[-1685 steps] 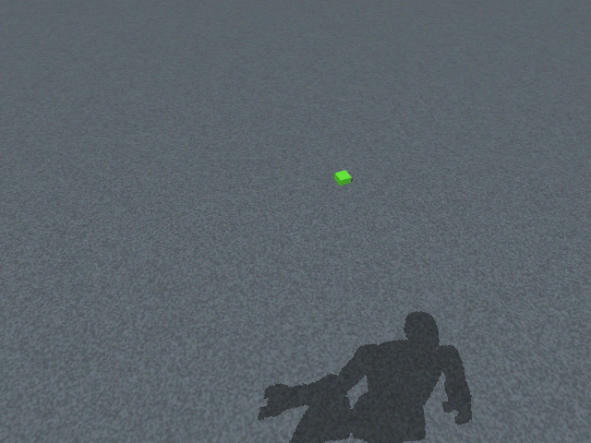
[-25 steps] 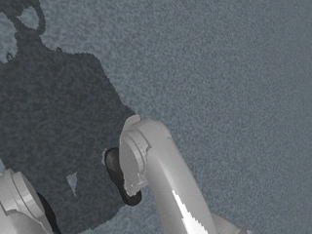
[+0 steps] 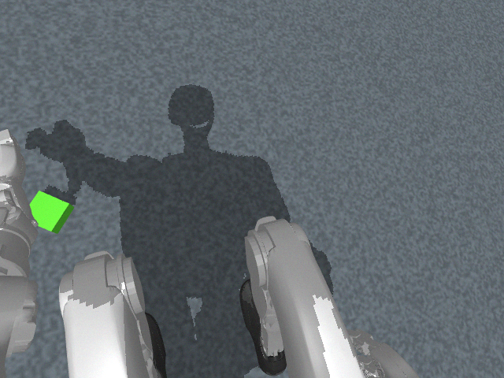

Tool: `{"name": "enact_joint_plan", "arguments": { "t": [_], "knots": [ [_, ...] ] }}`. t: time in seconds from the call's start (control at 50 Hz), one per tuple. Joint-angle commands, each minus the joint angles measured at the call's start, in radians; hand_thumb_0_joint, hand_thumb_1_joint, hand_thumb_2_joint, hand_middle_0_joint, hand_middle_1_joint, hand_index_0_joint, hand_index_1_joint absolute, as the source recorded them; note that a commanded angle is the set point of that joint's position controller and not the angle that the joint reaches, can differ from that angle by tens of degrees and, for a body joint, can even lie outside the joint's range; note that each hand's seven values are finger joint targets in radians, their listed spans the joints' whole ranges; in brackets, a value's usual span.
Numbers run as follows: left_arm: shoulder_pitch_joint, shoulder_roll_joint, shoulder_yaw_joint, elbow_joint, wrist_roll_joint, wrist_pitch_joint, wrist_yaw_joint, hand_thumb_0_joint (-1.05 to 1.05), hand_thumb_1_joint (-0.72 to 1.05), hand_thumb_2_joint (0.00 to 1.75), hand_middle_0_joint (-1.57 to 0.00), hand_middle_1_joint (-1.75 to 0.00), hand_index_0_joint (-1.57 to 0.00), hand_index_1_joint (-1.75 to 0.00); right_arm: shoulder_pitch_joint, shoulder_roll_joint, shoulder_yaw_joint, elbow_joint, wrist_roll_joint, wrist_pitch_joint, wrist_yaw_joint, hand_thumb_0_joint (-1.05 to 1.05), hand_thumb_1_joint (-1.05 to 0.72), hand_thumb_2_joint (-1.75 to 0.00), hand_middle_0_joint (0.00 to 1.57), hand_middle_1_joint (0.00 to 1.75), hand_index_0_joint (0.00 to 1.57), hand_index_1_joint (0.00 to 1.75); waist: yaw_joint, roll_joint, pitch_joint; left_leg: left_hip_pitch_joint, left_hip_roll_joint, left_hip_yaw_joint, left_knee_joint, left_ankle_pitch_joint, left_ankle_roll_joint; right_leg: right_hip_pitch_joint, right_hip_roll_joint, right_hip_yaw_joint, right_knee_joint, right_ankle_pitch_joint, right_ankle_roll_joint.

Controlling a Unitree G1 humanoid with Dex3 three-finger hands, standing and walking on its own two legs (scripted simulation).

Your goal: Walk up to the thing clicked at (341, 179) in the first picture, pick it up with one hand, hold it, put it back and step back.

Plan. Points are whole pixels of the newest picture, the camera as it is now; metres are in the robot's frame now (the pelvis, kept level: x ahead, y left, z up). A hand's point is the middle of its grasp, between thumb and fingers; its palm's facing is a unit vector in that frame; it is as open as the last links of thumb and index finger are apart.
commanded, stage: withdraw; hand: left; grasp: from above
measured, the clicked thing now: (48, 212) +0.44 +0.32 -0.32
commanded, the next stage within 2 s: home in 0.32 s
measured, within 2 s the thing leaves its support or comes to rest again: neither
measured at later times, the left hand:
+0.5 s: hand (11, 199) +0.43 +0.33 -0.20, palm faces -0.48 -0.08 -0.87, open 13.6 cm
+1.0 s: hand out of the picture +0.36 +0.27 -0.03, palm faces -0.26 -0.69 -0.68, open 8.3 cm
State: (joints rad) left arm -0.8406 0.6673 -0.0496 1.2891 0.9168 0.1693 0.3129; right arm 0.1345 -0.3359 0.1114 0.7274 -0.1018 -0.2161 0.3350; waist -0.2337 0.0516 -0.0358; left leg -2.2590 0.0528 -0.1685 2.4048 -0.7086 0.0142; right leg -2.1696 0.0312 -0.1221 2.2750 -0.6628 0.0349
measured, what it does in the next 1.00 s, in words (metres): rises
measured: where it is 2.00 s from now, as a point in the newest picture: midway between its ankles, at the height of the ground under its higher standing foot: (213, 363)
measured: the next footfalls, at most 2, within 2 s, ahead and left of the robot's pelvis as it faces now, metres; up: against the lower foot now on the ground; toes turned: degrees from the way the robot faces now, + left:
none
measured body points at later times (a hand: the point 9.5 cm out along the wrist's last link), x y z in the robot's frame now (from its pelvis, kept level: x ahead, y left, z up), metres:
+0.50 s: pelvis +0.00 +0.00 -0.02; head +0.24 +0.10 +0.35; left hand +0.45 +0.33 -0.15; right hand +0.08 -0.28 -0.11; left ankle +0.07 +0.12 -0.31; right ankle +0.11 -0.12 -0.31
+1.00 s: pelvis +0.01 -0.01 +0.10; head +0.20 +0.04 +0.50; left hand +0.37 +0.30 +0.01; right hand +0.13 -0.26 -0.03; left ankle +0.07 +0.12 -0.31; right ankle +0.11 -0.12 -0.31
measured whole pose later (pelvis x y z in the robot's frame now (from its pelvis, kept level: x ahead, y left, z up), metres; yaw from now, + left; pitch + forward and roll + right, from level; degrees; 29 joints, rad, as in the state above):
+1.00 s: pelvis +0.01 -0.01 +0.10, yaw +6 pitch +35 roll -5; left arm -0.45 0.47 0.07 0.68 0.48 0.11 0.02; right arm 0.20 -0.27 0.00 0.64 -0.01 -0.02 0.08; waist -0.11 0.06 -0.18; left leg -1.99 0.04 -0.08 2.06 -0.68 0.00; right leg -1.95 0.00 -0.05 2.00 -0.67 0.01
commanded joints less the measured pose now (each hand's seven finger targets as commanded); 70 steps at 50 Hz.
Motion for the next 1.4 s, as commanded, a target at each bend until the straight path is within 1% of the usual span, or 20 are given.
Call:
{"name": "enact_joint_plan", "arguments": {
  "t": [0.0, 0.04, 0.08, 0.16, 0.26, 0.32, 0.34, 0.42, 0.52, 0.58, 0.64, 0.7, 0.76, 0.82, 0.9, 1.02, 1.06, 1.16, 1.24, 1.38],
  "knots": [
    [-0.284, 0.155, 0.000, -0.193, 0.048, -0.126, -0.099, 0.00, -0.54, 1.03, -0.07, -1.00, -0.06, -1.01, 0.187, -0.256, -0.106, -0.043, 0.007, 0.023, -0.068, 0.00, -0.90, -0.90, 0.20, 0.30, 0.20, 0.30, -0.034, 0.085, -0.478, 0.330, -0.037, 0.042, -0.299, 0.052, 0.004, 0.314, 0.054, -0.036, -0.278, 0.028, -0.081],
    [-0.342, 0.240, 0.045, -0.281, 0.088, -0.192, -0.107, 0.00, -0.54, 1.03, -0.08, -0.99, -0.06, -1.01, 0.179, -0.242, -0.107, -0.059, 0.008, 0.044, -0.105, 0.00, -0.90, -0.90, 0.20, 0.30, 0.20, 0.30, -0.005, 0.144, -0.555, 0.395, -0.044, 0.063, -0.302, 0.066, -0.005, 0.331, 0.044, -0.024, -0.275, 0.022, -0.084],
    [-0.263, 0.299, 0.098, -0.271, 0.140, -0.251, -0.104, 0.00, -0.53, 1.02, -0.09, -0.97, -0.07, -0.99, 0.159, -0.220, -0.107, -0.072, 0.012, 0.068, -0.138, 0.00, -0.90, -0.90, 0.20, 0.30, 0.20, 0.30, 0.034, 0.145, -0.587, 0.380, -0.053, 0.098, -0.284, 0.083, -0.005, 0.359, 0.041, 0.009, -0.276, -0.004, -0.089],
    [-0.288, 0.336, 0.125, -0.211, 0.239, -0.336, -0.090, 0.00, -0.48, 0.99, -0.11, -0.95, -0.10, -0.96, 0.143, -0.206, -0.093, -0.069, 0.002, 0.115, -0.189, 0.00, -0.89, -0.90, 0.20, 0.30, 0.20, 0.30, 0.014, 0.084, -0.534, 0.304, -0.062, 0.116, -0.241, 0.082, 0.010, 0.314, 0.034, 0.021, -0.276, -0.008, -0.083],
    [-0.329, 0.350, 0.119, -0.157, 0.250, -0.413, -0.061, 0.00, -0.46, 0.98, -0.09, -0.96, -0.09, -0.95, 0.155, -0.195, -0.086, -0.066, -0.014, 0.139, -0.224, 0.00, -0.88, -0.89, 0.20, 0.30, 0.20, 0.30, -0.003, 0.081, -0.544, 0.302, -0.053, 0.115, -0.228, 0.083, 0.016, 0.324, 0.024, 0.028, -0.267, -0.002, -0.070],
    [-0.393, 0.313, 0.079, -0.131, 0.249, -0.442, -0.045, 0.00, -0.45, 0.97, -0.08, -0.96, -0.09, -0.95, 0.177, -0.201, -0.091, -0.058, -0.025, 0.141, -0.235, 0.00, -0.88, -0.89, 0.20, 0.30, 0.20, 0.30, -0.023, 0.128, -0.580, 0.368, -0.045, 0.097, -0.223, 0.090, 0.010, 0.264, 0.022, 0.000, -0.240, 0.025, -0.071],
    [-0.433, 0.294, 0.059, -0.137, 0.254, -0.451, -0.037, 0.00, -0.45, 0.97, -0.08, -0.97, -0.09, -0.95, 0.192, -0.200, -0.087, -0.050, -0.031, 0.141, -0.236, 0.00, -0.88, -0.89, 0.20, 0.30, 0.20, 0.30, -0.040, 0.163, -0.596, 0.398, -0.044, 0.097, -0.223, 0.109, 0.007, 0.258, 0.020, -0.012, -0.231, 0.063, -0.067],
    [-0.487, 0.283, 0.056, -0.128, 0.271, -0.449, 0.031, 0.00, -0.36, 0.91, -0.16, -0.89, -0.17, -0.88, 0.220, -0.215, -0.090, -0.028, -0.040, 0.143, -0.238, 0.00, -0.88, -0.89, 0.20, 0.30, 0.20, 0.30, -0.033, 0.278, -0.671, 0.529, -0.040, 0.085, -0.239, 0.194, -0.010, 0.198, 0.012, -0.064, -0.176, 0.172, -0.072],
    [-0.465, 0.371, 0.176, -0.144, 0.265, -0.381, 0.131, 0.00, -0.25, 0.91, -0.24, -0.67, -0.22, -0.69, 0.252, -0.238, -0.106, -0.033, -0.046, 0.135, -0.229, 0.00, -0.88, -0.89, 0.20, 0.30, 0.20, 0.30, 0.000, 0.424, -0.770, 0.682, -0.032, 0.062, -0.281, 0.342, -0.033, 0.159, -0.007, -0.088, -0.111, 0.277, -0.074],
    [-0.409, 0.378, 0.231, -0.198, 0.204, -0.305, 0.155, 0.00, -0.04, 0.89, -0.23, -0.59, -0.21, -0.61, 0.254, -0.230, -0.124, -0.062, -0.033, 0.136, -0.214, 0.00, -0.89, -0.90, 0.20, 0.30, 0.20, 0.30, 0.048, 0.455, -0.907, 0.745, -0.031, 0.081, -0.308, 0.393, -0.026, 0.222, -0.007, -0.069, -0.136, 0.319, -0.081],
    [-0.382, 0.301, 0.224, -0.199, 0.084, -0.228, 0.120, 0.00, 0.16, 0.94, -0.24, -0.57, -0.22, -0.59, 0.279, -0.210, -0.145, -0.060, -0.011, 0.138, -0.206, 0.00, -0.89, -0.90, 0.20, 0.30, 0.20, 0.30, 0.052, 0.425, -0.921, 0.709, -0.034, 0.100, -0.343, 0.368, -0.013, 0.277, -0.007, -0.050, -0.187, 0.312, -0.081],
    [-0.267, 0.212, 0.193, -0.168, -0.024, -0.160, 0.024, 0.00, 0.27, 0.96, -0.24, -0.55, -0.22, -0.56, 0.296, -0.192, -0.152, -0.048, 0.014, 0.145, -0.203, 0.00, -0.89, -0.90, 0.20, 0.30, 0.20, 0.30, 0.054, 0.315, -0.834, 0.608, -0.044, 0.125, -0.375, 0.307, 0.007, 0.349, 0.005, -0.025, -0.261, 0.281, -0.076],
    [-0.122, 0.197, 0.202, -0.357, -0.137, -0.122, -0.093, 0.00, 0.42, 1.02, -0.25, -0.55, -0.23, -0.56, 0.291, -0.182, -0.176, -0.086, 0.045, 0.164, -0.205, 0.00, -0.89, -0.90, 0.20, 0.30, 0.20, 0.30, 0.111, 0.246, -0.917, 0.611, -0.050, 0.147, -0.439, 0.287, 0.021, 0.518, 0.011, 0.008, -0.341, 0.279, -0.070],
    [0.067, 0.069, 0.152, -0.524, -0.283, -0.085, -0.199, 0.00, 0.63, 1.05, -0.25, -0.51, -0.23, -0.52, 0.242, -0.161, -0.183, -0.130, 0.076, 0.177, -0.219, 0.00, -0.89, -0.90, 0.20, 0.30, 0.20, 0.30, 0.098, 0.084, -0.821, 0.547, -0.049, 0.143, -0.495, 0.236, 0.039, 0.598, 0.013, 0.024, -0.433, 0.262, -0.056],
    [0.186, 0.050, 0.186, -0.719, -0.430, -0.085, -0.269, 0.00, 0.90, 0.92, -0.20, -0.31, -0.20, -0.31, 0.201, -0.127, -0.183, -0.160, 0.101, 0.172, -0.263, 0.00, -0.90, -0.90, 0.20, 0.30, 0.20, 0.30, 0.106, -0.038, -0.736, 0.527, -0.043, 0.134, -0.561, 0.173, 0.047, 0.686, 0.006, 0.048, -0.537, 0.205, -0.048],
    [0.323, -0.073, 0.161, -0.966, -0.577, -0.099, -0.259, 0.00, 0.90, 0.90, -0.20, -0.30, -0.20, -0.30, 0.120, -0.094, -0.194, -0.204, 0.118, 0.132, -0.318, 0.00, -0.90, -0.90, 0.20, 0.30, 0.20, 0.30, 0.123, 0.047, -0.675, 0.729, -0.038, 0.112, -0.730, 0.070, 0.029, 0.708, -0.003, 0.068, -0.662, 0.106, -0.060],
    [0.373, -0.060, 0.192, -1.021, -0.617, -0.084, -0.242, 0.00, 0.90, 0.90, -0.20, -0.30, -0.20, -0.30, 0.100, -0.092, -0.192, -0.211, 0.123, 0.123, -0.340, 0.00, -0.90, -0.90, 0.20, 0.30, 0.20, 0.30, 0.146, 0.097, -0.651, 0.817, -0.031, 0.092, -0.813, 0.018, 0.022, 0.726, -0.006, 0.072, -0.703, 0.066, -0.061],
    [0.482, -0.154, 0.149, -1.096, -0.735, -0.013, -0.236, 0.00, 0.90, 0.90, -0.20, -0.30, -0.20, -0.30, 0.042, -0.087, -0.182, -0.235, 0.137, 0.105, -0.376, 0.00, -0.90, -0.90, 0.20, 0.30, 0.20, 0.30, 0.137, 0.108, -0.600, 0.990, -0.025, 0.049, -0.967, -0.018, 0.013, 0.781, -0.008, 0.071, -0.802, 0.048, -0.059],
    [0.574, -0.202, 0.130, -1.168, -0.826, 0.049, -0.232, 0.00, 0.90, 0.90, -0.20, -0.30, -0.20, -0.30, 0.008, -0.077, -0.164, -0.248, 0.146, 0.088, -0.402, 0.00, -0.90, -0.90, 0.20, 0.30, 0.20, 0.30, 0.137, 0.114, -0.563, 1.120, -0.024, 0.033, -1.067, 0.006, 0.004, 0.859, -0.012, 0.071, -0.886, 0.072, -0.055],
    [0.800, -0.274, 0.155, -1.241, -0.941, 0.146, -0.217, 0.00, 0.90, 0.90, -0.20, -0.30, -0.20, -0.30, 0.025, -0.039, -0.130, -0.269, 0.156, 0.070, -0.450, 0.00, -0.90, -0.90, 0.20, 0.30, 0.20, 0.30, 0.147, 0.067, -0.482, 1.290, -0.030, 0.065, -1.207, 0.190, -0.001, 1.099, -0.010, 0.078, -1.084, 0.188, -0.057]
  ]
}}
